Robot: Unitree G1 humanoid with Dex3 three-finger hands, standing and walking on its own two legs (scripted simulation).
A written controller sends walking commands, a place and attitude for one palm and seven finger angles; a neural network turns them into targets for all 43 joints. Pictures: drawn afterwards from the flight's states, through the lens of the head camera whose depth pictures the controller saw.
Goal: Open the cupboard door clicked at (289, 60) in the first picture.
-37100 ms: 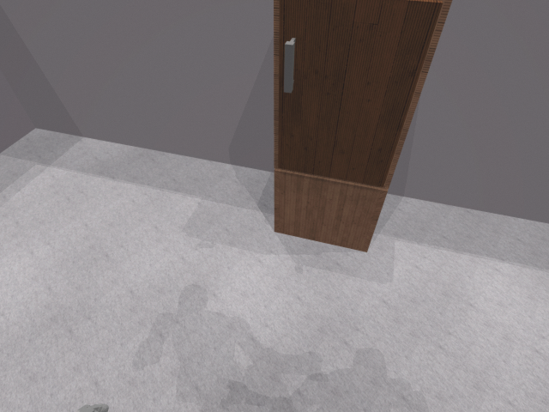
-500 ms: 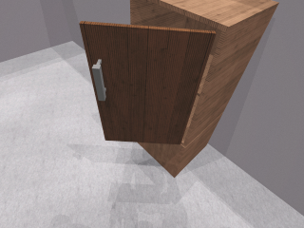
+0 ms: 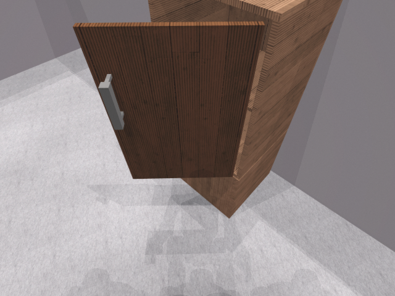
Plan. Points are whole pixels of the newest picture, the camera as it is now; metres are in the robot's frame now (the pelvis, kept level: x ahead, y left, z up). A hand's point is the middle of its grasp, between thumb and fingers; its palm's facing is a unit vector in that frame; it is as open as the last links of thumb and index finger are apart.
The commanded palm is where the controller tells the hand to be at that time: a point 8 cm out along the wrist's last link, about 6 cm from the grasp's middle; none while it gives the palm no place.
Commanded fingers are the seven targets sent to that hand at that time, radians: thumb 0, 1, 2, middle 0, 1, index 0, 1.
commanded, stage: come to a stop and stand still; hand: left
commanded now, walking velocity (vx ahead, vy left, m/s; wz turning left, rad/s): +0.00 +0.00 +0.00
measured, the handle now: (114, 102) +0.54 +0.24 +0.07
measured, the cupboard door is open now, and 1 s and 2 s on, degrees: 44 44 44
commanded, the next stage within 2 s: look again from close up in 0.46 s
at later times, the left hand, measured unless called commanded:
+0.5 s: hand out of the picture -0.05 +0.13 -0.17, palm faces +0.06 -0.99 -0.15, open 7.4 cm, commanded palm none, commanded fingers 0.00 0.90 0.90 -0.20 -0.30 -0.20 -0.30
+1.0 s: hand out of the picture +0.02 +0.19 -0.17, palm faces +0.02 -0.97 -0.22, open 7.4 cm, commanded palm none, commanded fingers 0.00 0.90 0.90 -0.20 -0.30 -0.20 -0.30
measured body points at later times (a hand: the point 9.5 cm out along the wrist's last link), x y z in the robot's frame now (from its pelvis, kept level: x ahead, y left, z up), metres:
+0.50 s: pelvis -0.02 -0.03 +0.01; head -0.01 -0.02 +0.46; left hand -0.05 +0.18 -0.15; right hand -0.03 -0.23 -0.15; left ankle +0.00 +0.09 -0.73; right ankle +0.00 -0.12 -0.73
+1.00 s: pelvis +0.00 +0.01 +0.00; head +0.00 +0.00 +0.45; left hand +0.02 +0.24 -0.15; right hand -0.01 -0.21 -0.16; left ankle +0.00 +0.09 -0.73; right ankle +0.00 -0.12 -0.73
